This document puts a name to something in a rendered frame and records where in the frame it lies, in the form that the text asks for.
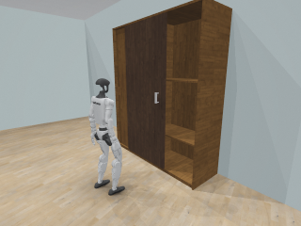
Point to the wardrobe door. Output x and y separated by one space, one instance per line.
145 60
122 84

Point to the robot left hand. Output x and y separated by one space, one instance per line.
92 138

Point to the left robot forearm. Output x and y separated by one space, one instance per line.
92 125

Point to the robot left thigh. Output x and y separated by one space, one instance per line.
105 149

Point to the right robot forearm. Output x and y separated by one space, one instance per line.
111 132

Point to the robot right hand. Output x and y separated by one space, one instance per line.
116 146

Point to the robot right thigh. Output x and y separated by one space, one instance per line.
118 157

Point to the robot left upper arm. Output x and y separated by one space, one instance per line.
91 109

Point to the robot thigh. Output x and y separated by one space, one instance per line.
105 149
118 157

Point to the robot right upper arm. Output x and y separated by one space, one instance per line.
109 109

